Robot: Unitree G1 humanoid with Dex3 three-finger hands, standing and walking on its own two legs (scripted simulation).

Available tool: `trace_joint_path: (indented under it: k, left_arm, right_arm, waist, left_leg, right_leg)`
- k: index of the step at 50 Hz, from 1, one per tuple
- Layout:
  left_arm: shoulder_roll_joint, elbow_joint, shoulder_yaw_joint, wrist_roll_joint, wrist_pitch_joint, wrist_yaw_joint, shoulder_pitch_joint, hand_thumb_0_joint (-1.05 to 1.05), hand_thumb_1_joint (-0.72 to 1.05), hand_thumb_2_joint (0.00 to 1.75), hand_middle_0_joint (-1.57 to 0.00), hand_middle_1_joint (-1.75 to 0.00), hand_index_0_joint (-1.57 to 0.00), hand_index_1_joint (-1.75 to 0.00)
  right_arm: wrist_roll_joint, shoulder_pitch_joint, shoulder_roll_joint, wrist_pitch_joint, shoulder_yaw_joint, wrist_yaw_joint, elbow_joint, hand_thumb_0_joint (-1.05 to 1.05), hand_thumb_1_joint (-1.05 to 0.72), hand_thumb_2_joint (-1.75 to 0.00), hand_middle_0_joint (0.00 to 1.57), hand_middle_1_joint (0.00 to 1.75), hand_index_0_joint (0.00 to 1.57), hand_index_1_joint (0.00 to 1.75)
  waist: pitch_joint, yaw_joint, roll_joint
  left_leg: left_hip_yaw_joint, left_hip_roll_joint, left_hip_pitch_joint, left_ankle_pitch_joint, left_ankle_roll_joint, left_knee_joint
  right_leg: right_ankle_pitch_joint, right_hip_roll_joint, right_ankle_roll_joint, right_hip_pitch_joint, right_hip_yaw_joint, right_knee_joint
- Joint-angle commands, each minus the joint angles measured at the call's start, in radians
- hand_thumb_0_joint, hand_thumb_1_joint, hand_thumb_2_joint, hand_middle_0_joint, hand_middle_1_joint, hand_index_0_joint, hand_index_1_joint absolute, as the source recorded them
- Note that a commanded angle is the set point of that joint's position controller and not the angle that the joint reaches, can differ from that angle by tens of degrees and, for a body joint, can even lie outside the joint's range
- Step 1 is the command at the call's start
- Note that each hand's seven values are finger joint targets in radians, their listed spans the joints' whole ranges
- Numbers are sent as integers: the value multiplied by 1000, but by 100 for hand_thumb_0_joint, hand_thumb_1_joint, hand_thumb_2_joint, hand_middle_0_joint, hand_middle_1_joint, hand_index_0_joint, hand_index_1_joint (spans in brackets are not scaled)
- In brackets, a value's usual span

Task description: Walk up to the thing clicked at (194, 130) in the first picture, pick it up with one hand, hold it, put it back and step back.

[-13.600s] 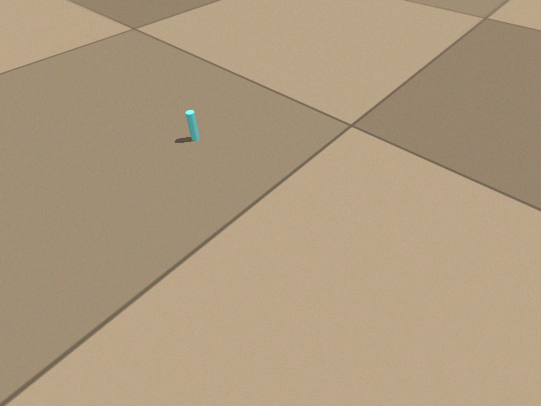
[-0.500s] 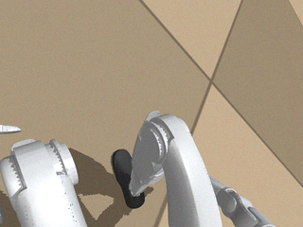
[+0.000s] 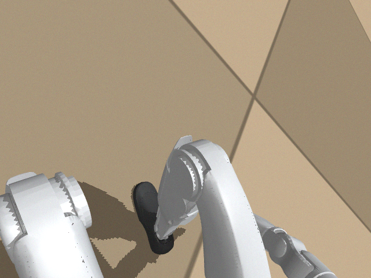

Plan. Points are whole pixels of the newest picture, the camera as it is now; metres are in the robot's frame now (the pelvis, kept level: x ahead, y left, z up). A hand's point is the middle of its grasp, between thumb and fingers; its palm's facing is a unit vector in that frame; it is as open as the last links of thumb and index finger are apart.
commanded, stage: close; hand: left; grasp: from the side
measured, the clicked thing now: out of the picture +0.45 +0.27 -0.20
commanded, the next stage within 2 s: settle in 0.12 s
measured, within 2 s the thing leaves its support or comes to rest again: leaves its support in 0.56 s
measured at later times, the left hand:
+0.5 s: hand out of the picture +0.44 +0.26 -0.19, palm faces +0.27 -0.96 -0.01, open 7.0 cm
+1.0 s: hand out of the picture +0.43 +0.29 -0.08, palm faces +0.26 -0.97 -0.05, open 6.9 cm
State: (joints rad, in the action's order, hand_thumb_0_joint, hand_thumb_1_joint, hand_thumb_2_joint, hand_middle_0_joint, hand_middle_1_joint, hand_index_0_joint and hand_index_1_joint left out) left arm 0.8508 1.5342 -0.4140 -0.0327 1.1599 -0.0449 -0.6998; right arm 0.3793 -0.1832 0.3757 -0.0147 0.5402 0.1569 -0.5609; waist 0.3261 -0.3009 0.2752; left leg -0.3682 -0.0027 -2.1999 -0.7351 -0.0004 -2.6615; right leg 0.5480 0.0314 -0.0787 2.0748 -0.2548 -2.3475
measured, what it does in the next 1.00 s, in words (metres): stands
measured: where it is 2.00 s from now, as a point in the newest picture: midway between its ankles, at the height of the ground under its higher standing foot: (115, 259)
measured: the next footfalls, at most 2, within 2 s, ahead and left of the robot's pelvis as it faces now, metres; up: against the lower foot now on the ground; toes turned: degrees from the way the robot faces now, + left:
none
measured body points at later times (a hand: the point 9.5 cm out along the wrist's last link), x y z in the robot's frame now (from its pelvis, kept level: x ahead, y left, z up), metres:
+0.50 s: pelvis +0.00 +0.00 +0.00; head +0.25 +0.19 +0.32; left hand +0.42 +0.31 -0.18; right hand +0.16 -0.25 -0.03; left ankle +0.08 +0.12 -0.26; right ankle +0.16 -0.12 -0.25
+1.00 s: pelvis +0.00 +0.00 +0.02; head +0.20 +0.17 +0.39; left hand +0.41 +0.34 -0.07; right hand +0.18 -0.24 -0.04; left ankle +0.08 +0.12 -0.26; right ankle +0.16 -0.12 -0.25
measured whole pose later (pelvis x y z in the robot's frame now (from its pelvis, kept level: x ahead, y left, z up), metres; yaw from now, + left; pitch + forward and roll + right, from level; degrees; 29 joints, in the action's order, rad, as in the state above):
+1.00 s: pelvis +0.00 +0.00 +0.02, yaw +4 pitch +21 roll -16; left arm 0.65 1.07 -0.31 -0.06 0.84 0.05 -0.64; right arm 0.23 -0.02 0.34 -0.06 0.31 0.16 -0.59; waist 0.11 -0.21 0.13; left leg -0.25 -0.01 -2.24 -0.70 -0.02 -2.54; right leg 0.58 -0.01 -0.05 2.12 -0.18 -2.30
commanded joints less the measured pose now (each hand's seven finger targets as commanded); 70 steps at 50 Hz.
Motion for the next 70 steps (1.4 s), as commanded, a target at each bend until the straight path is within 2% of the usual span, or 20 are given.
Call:
trace_joint_path:
  k: [1,6,12,16,24,27,30,34,37,41,47,49,51,52,54,56,58,60,67,70]
  left_arm:
    - [125,-102,2,10,65,9,-211,0,59,86,-89,-85,-88,-85]
    - [111,-97,14,4,66,18,-199,0,60,104,-109,-108,-108,-109]
    - [114,-99,14,-12,65,24,-226,0,56,122,-122,-127,-120,-129]
    - [117,-104,11,-12,62,30,-225,0,62,127,-126,-131,-124,-133]
    - [144,-222,-6,-19,44,36,-241,0,53,132,-133,-140,-131,-143]
    - [152,-307,-31,-18,28,35,-237,0,46,133,-137,-144,-135,-146]
    - [128,-379,-13,-2,-4,37,-226,0,47,133,-138,-144,-136,-146]
    - [77,-453,22,-5,-63,46,-242,0,45,132,-139,-144,-137,-147]
    - [37,-504,38,-22,-109,52,-225,0,43,131,-138,-143,-137,-146]
    - [-16,-576,82,-12,-168,71,-222,0,43,129,-138,-143,-136,-145]
    - [-100,-655,103,-42,-259,99,-235,0,40,127,-136,-141,-135,-142]
    - [-83,-689,77,-44,-282,98,-246,0,39,126,-135,-140,-134,-142]
    - [-95,-728,83,-46,-304,111,-239,0,41,127,-136,-140,-135,-142]
    - [-130,-723,111,-42,-318,118,-233,0,43,128,-135,-141,-134,-143]
    - [-121,-708,89,-37,-345,128,-196,0,42,127,-136,-140,-134,-142]
    - [-113,-797,77,-48,-356,134,-257,0,42,128,-136,-141,-134,-143]
    - [-134,-816,88,-55,-377,146,-258,0,40,127,-136,-142,-135,-144]
    - [-126,-784,56,-62,-397,153,-212,0,38,127,-136,-142,-135,-144]
    - [-158,-803,63,-73,-431,189,-252,0,34,127,-135,-143,-134,-145]
    - [-154,-812,46,-83,-446,207,-252,0,32,126,-135,-142,-134,-144]
  right_arm:
    - [3,41,378,-18,-121,-20,-4,0,-88,-89,20,30,20,30]
    - [5,42,375,-20,-117,-18,-6,0,-89,-90,20,30,20,30]
    - [5,40,377,-21,-110,-19,-6,0,-91,-91,20,30,20,30]
    - [5,42,376,-24,-110,-19,-5,0,-91,-91,20,30,20,30]
    - [-5,59,366,-23,-127,-21,-13,0,-91,-91,20,30,20,30]
    - [-11,79,365,-28,-150,-19,-12,0,-92,-91,20,30,20,30]
    - [-21,97,362,-35,-179,-16,-17,0,-92,-91,20,30,20,30]
    - [-46,128,345,-43,-213,-15,-16,0,-91,-90,20,30,20,30]
    - [-70,151,334,-42,-245,-12,-15,0,-91,-90,20,30,20,30]
    - [-103,183,320,-44,-287,-11,-18,0,-90,-90,20,30,20,30]
    - [-157,243,290,-46,-349,-14,-11,0,-89,-90,20,30,20,30]
    - [-170,257,277,-45,-364,-17,-12,0,-89,-90,20,30,20,30]
    - [-186,265,266,-47,-385,-22,-4,0,-89,-90,20,30,20,30]
    - [-189,282,261,-48,-393,-23,-9,0,-89,-90,20,30,20,30]
    - [-207,282,246,-49,-406,-28,-6,0,-89,-90,20,30,20,30]
    - [-215,311,243,-52,-424,-34,-7,0,-89,-90,20,30,20,30]
    - [-229,315,235,-50,-440,-39,-11,0,-89,-90,20,30,20,30]
    - [-243,322,219,-52,-443,-47,-4,0,-89,-90,20,30,20,30]
    - [-269,354,183,-50,-474,-66,-14,0,-90,-90,20,30,20,30]
    - [-279,366,175,-46,-486,-74,-9,0,-90,-90,20,30,20,30]
  waist:
    - [-534,-132,-561]
    - [-555,-133,-545]
    - [-553,-143,-537]
    - [-559,-141,-546]
    - [-614,-106,-596]
    - [-656,-82,-646]
    - [-689,-70,-692]
    - [-701,-69,-679]
    - [-728,-46,-650]
    - [-730,-20,-671]
    - [-765,11,-626]
    - [-806,37,-608]
    - [-841,51,-598]
    - [-851,44,-598]
    - [-853,68,-585]
    - [-931,71,-597]
    - [-941,85,-592]
    - [-956,98,-569]
    - [-1008,97,-501]
    - [-1047,112,-483]
  left_leg:
    - [60,59,375,135,31,373]
    - [64,55,377,139,28,361]
    - [62,55,373,139,25,358]
    - [67,54,368,137,26,359]
    - [84,56,397,170,28,364]
    - [83,60,443,191,38,386]
    - [84,64,493,236,48,405]
    - [111,53,441,186,36,420]
    - [127,48,413,162,28,427]
    - [118,47,437,130,32,478]
    - [147,29,383,62,13,511]
    - [159,25,375,62,9,516]
    - [178,20,374,68,4,519]
    - [185,17,377,84,4,525]
    - [192,16,373,58,1,544]
    - [208,12,397,97,0,541]
    - [219,10,398,101,-2,548]
    - [227,6,389,103,-6,558]
    - [274,-2,348,135,-19,553]
    - [287,-4,357,153,-22,557]
  right_leg:
    - [-133,41,74,-280,-113,129]
    - [-140,45,72,-300,-113,136]
    - [-143,46,72,-306,-113,143]
    - [-139,45,72,-314,-114,146]
    - [-160,42,77,-333,-98,140]
    - [-166,38,83,-321,-93,132]
    - [-185,30,87,-290,-83,121]
    - [-163,26,91,-288,-65,145]
    - [-147,23,93,-277,-49,158]
    - [-109,12,101,-192,-40,152]
    - [-59,1,106,-170,-8,179]
    - [-50,-2,107,-175,7,185]
    - [-49,-3,109,-186,21,197]
    - [-60,-6,109,-197,27,201]
    - [-33,-9,112,-174,38,212]
    - [-58,-12,112,-212,50,215]
    - [-53,-14,115,-199,60,219]
    - [-51,-17,115,-208,69,229]
    - [-64,-20,110,-273,104,265]
    - [-75,-24,109,-304,117,279]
